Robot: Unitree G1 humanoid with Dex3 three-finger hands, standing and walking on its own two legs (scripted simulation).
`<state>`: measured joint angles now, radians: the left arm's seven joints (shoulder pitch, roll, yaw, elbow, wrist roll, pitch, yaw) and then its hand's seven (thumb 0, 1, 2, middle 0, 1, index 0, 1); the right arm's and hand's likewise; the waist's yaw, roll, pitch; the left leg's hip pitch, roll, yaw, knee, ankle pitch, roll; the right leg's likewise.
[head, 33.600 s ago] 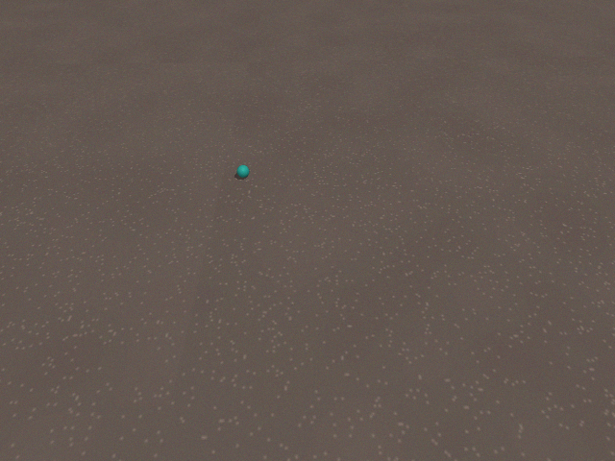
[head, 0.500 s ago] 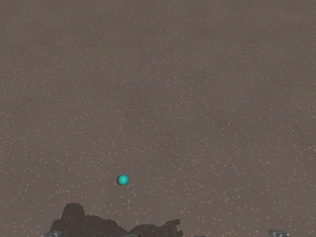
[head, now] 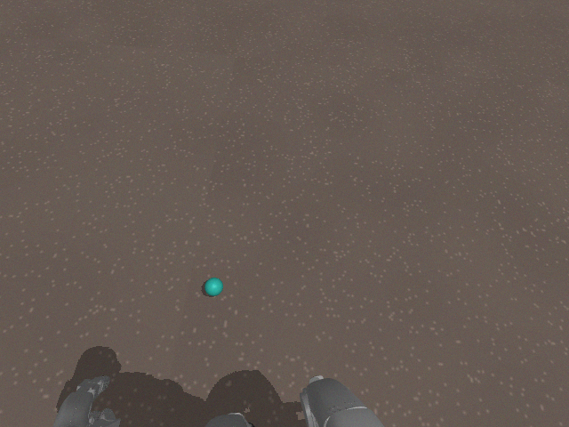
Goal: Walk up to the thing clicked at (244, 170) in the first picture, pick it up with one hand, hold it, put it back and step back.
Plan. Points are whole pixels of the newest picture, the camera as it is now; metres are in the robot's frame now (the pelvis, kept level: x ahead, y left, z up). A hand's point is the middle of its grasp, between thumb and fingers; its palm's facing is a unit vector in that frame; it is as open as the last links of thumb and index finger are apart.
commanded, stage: step back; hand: left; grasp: from above
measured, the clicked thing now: (214, 286) +0.55 +0.21 -0.73
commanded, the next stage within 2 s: none
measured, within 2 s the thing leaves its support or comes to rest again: neither
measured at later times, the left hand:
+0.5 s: hand out of the picture +0.04 +0.24 -0.13, palm faces -0.04 -0.92 -0.40, open 7.4 cm
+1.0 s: hand out of the picture -0.17 +0.23 -0.16, palm faces -0.07 -0.91 -0.41, open 7.4 cm
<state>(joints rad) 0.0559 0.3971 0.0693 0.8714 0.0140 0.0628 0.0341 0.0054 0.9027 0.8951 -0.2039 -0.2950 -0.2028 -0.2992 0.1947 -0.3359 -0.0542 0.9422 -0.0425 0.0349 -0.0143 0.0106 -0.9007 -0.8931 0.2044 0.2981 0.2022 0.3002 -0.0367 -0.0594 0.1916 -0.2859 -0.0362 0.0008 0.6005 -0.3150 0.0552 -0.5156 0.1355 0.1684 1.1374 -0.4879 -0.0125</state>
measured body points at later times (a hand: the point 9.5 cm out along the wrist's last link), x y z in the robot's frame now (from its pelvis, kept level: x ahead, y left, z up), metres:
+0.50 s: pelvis -0.10 -0.01 +0.00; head -0.03 -0.02 +0.44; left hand +0.04 +0.29 -0.10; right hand +0.00 -0.33 -0.12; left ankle -0.14 +0.13 -0.69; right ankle -0.04 -0.13 -0.73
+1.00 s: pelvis -0.26 -0.04 -0.02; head -0.20 -0.05 +0.43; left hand -0.16 +0.28 -0.13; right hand -0.13 -0.37 -0.12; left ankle -0.14 +0.11 -0.73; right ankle -0.27 -0.16 -0.73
